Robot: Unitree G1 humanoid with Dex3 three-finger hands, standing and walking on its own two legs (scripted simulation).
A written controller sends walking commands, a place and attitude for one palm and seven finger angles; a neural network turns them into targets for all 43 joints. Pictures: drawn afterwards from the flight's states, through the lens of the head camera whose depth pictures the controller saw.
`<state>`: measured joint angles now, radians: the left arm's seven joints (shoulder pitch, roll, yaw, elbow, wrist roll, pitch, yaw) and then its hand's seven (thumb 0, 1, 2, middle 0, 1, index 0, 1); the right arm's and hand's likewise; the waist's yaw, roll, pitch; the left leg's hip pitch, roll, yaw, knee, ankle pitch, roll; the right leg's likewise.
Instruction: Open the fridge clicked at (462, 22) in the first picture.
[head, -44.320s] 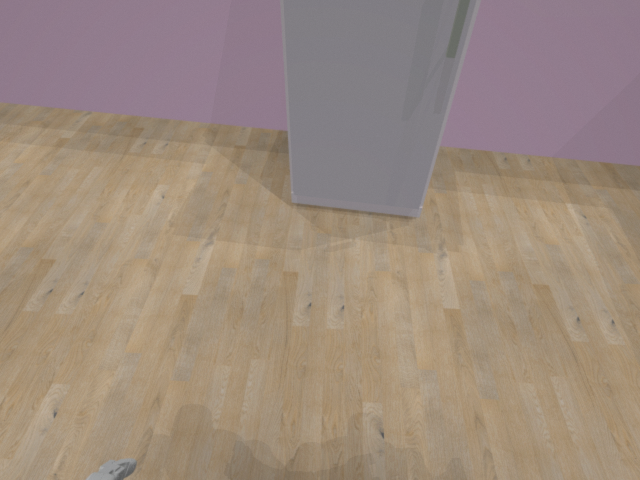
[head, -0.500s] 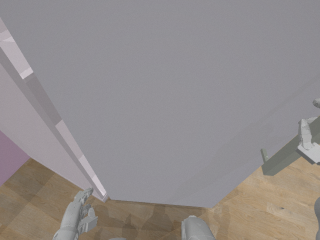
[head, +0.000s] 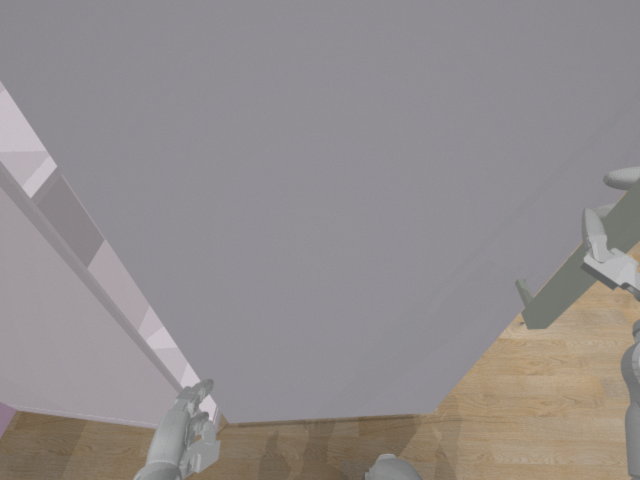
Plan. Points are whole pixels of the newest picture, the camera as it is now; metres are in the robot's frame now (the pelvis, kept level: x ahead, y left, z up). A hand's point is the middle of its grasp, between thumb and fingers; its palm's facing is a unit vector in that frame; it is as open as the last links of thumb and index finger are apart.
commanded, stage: stop walking and hold the door back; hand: right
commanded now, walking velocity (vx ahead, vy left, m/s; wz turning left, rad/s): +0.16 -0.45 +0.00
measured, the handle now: (606, 214) +0.33 -0.28 +0.19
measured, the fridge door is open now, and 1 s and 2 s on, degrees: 80 75 79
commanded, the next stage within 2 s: loosen the grip on the handle in 1.14 s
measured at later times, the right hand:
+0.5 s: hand (571, 204) +0.35 -0.26 +0.19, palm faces +0.35 +0.92 -0.19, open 5.9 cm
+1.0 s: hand (578, 216) +0.34 -0.26 +0.18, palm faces +0.25 +0.95 -0.20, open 5.8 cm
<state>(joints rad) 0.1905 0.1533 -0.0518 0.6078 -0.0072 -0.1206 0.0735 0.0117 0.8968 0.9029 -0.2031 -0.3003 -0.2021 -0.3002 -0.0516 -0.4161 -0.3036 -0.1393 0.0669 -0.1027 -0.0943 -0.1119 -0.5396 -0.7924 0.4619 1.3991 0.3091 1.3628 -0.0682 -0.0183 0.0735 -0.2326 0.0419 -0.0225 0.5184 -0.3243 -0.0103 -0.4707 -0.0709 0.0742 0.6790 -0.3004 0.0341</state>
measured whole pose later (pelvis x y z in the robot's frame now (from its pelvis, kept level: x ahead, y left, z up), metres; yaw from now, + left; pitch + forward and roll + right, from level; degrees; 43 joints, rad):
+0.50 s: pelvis -0.06 -0.01 +0.01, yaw -2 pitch +0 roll +1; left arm 0.28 0.22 -0.02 0.67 -0.03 -0.06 0.09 0.01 0.90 0.90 -0.20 -0.30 -0.20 -0.30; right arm -0.54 -0.40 -0.27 0.52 0.04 -0.15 -0.08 -0.09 -0.63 -0.77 0.46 1.40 0.39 1.40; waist 0.04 -0.02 0.06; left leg -0.35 0.01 0.09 0.68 -0.36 -0.02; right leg -0.26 -0.07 -0.10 0.53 -0.26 -0.01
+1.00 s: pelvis -0.06 -0.05 +0.01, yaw +2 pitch +0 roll +1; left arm 0.22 0.25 -0.01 0.64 -0.01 -0.04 0.10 0.01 0.90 0.90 -0.20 -0.30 -0.20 -0.30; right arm -0.39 -0.39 -0.28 0.37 0.03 -0.19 -0.05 -0.12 -0.64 -0.73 0.46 1.40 0.40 1.40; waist 0.06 0.00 0.02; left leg -0.25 0.02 0.02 0.51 -0.26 -0.02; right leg -0.30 -0.04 -0.09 0.54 -0.24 -0.02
